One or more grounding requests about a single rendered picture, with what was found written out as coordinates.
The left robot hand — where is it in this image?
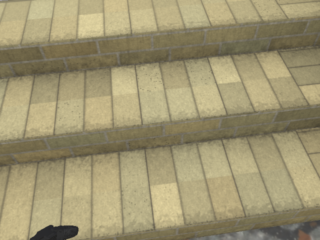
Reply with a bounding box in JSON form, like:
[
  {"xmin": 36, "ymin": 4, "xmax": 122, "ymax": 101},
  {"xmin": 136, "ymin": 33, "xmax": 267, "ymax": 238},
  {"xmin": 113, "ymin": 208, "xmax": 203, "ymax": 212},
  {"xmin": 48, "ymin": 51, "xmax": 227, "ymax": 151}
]
[{"xmin": 30, "ymin": 225, "xmax": 79, "ymax": 240}]

